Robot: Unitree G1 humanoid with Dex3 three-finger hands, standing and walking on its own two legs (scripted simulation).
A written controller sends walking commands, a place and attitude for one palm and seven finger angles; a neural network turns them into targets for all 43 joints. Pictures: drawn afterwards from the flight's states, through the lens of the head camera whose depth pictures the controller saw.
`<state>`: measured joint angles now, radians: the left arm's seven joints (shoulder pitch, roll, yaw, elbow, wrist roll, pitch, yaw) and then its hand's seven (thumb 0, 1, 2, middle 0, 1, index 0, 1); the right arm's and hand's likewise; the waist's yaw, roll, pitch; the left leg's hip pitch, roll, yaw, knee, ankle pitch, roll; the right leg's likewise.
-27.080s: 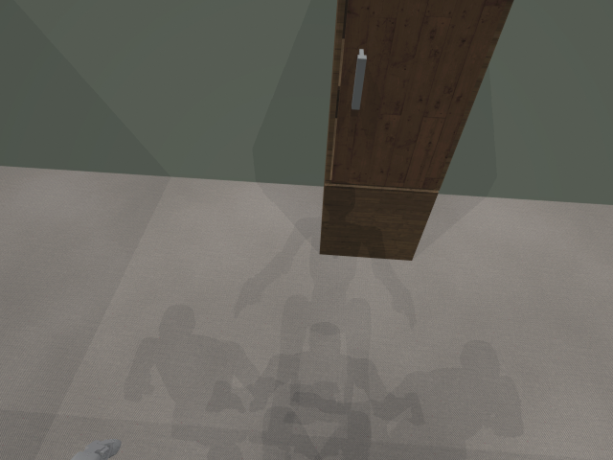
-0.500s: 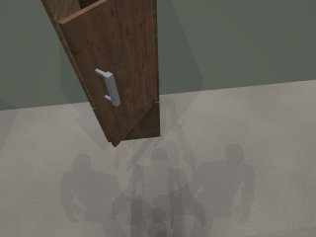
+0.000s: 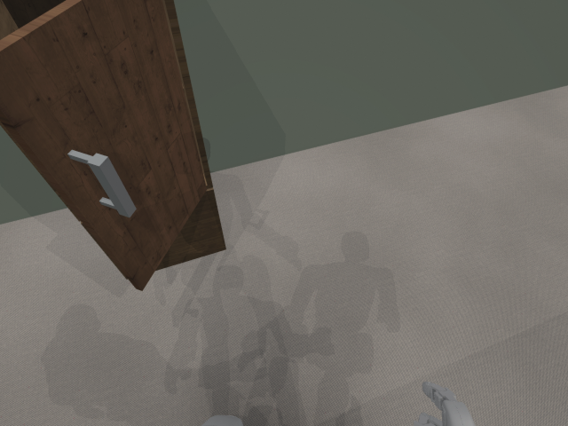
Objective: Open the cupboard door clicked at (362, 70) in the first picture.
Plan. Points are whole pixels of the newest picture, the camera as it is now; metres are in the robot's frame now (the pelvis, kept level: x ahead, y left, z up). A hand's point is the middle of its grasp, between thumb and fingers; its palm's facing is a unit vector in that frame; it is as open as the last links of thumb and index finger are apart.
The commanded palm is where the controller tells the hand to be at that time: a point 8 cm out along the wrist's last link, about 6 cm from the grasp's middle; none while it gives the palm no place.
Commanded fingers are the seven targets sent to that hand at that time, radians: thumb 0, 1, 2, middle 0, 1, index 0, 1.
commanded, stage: walk to a spot facing it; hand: left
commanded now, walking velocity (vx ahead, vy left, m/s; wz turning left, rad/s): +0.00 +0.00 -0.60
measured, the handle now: (103, 184) +0.43 +0.35 +0.03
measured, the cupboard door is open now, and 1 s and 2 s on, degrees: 50 50 50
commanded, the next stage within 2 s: turn to face it in 1.98 s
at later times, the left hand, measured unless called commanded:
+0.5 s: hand (208, 390) +0.18 +0.14 -0.16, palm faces -0.31 -0.91 -0.28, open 7.4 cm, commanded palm none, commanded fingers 0.00 0.90 0.90 -0.20 -0.30 -0.20 -0.30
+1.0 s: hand (306, 315) +0.32 -0.01 -0.16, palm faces -0.65 -0.74 -0.17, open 7.4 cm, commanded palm none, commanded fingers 0.00 0.90 0.90 -0.20 -0.30 -0.20 -0.30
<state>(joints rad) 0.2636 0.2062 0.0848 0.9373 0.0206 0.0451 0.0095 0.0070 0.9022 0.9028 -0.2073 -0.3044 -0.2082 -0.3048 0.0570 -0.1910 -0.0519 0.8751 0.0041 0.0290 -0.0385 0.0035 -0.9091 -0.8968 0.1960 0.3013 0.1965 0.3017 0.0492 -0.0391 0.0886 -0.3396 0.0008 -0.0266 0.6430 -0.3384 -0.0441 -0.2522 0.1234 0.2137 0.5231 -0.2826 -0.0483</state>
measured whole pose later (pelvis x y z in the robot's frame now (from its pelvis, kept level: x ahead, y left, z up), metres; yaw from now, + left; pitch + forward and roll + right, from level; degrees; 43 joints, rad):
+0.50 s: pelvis +0.02 -0.03 -0.01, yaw -19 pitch +1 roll +1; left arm 0.14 0.24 0.07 0.88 0.02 0.04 0.00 0.01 0.91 0.90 -0.20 -0.30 -0.20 -0.30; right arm 0.21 -0.26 -0.07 0.93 -0.01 0.06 -0.03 0.01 -0.91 -0.90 0.20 0.30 0.20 0.30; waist -0.02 0.01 0.13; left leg -0.46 0.07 0.04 1.04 -0.47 -0.07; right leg -0.31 0.03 0.04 0.58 -0.29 -0.03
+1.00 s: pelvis +0.11 -0.08 +0.00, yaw -38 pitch +2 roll -1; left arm 0.10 0.22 0.08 0.91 0.03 0.04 -0.07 0.01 0.91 0.90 -0.20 -0.30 -0.20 -0.30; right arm 0.44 -0.17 -0.03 0.98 -0.04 -0.04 -0.02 0.00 -0.91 -0.90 0.20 0.30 0.20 0.30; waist -0.05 -0.01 0.08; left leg -0.04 0.14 0.27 0.42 -0.38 -0.07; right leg -0.51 -0.06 -0.10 0.76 -0.30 -0.01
